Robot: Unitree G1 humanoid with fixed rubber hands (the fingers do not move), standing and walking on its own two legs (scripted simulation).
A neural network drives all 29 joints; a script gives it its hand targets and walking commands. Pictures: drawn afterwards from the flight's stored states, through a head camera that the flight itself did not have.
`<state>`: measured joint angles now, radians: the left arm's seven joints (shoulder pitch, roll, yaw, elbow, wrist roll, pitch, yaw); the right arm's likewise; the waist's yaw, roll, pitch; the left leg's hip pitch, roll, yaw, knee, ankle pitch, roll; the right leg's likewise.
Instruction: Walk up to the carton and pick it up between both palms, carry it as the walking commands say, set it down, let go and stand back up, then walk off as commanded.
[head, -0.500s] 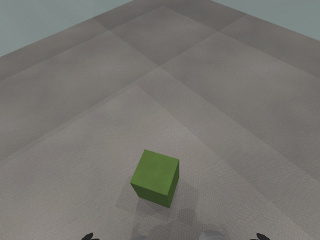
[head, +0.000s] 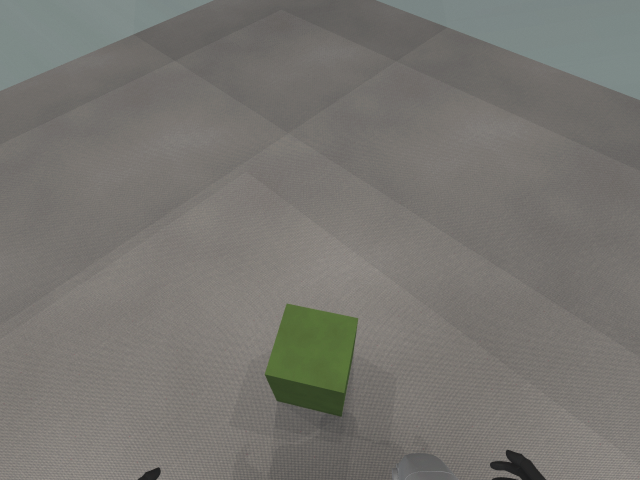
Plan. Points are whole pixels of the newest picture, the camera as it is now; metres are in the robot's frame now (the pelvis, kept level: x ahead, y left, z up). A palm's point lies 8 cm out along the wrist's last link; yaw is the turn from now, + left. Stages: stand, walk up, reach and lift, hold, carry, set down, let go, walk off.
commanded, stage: walk up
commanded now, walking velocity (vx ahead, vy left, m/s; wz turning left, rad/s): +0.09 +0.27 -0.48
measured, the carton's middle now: (315, 362) +0.45 +0.05 -0.63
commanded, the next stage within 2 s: none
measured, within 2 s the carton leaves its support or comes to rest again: neither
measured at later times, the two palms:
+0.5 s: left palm out of the picture +0.12 +0.36 -0.12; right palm out of the picture +0.09 -0.16 -0.13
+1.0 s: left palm (58, 466) +0.16 +0.38 -0.13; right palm out of the picture +0.04 -0.10 -0.13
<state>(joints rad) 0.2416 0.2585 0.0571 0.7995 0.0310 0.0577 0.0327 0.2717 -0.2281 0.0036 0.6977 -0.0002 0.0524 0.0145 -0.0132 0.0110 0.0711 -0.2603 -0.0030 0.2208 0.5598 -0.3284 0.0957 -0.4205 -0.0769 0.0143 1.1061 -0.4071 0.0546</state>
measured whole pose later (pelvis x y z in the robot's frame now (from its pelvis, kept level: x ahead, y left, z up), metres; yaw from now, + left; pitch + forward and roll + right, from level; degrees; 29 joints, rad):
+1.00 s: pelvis +0.02 +0.16 -0.01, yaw -15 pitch +2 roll +0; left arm 0.25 0.21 0.03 0.80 0.02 0.05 0.04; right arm 0.27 -0.25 0.00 0.70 0.00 0.06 0.02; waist -0.01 0.03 0.05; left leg -0.37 0.03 0.10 0.71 -0.44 0.05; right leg -0.33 -0.09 0.02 0.65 -0.35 0.07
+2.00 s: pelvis +0.10 +0.19 +0.01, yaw -16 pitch +1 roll -3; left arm 0.27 0.23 0.03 0.80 0.03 0.03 -0.02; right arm 0.41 -0.24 0.00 0.70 0.00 -0.01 0.01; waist -0.01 0.00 0.01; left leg -0.17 0.01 0.10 0.49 -0.35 0.07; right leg -0.31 -0.04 0.01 0.82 -0.45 0.05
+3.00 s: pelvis +0.10 +0.18 +0.00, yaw -17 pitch +0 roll -1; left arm 0.26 0.18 0.03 0.80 0.02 0.03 0.01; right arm 0.34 -0.21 0.00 0.70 0.00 0.01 -0.01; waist -0.01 0.01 -0.01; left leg -0.16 -0.01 0.12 0.54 -0.39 0.06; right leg -0.27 -0.04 0.01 0.54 -0.28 0.05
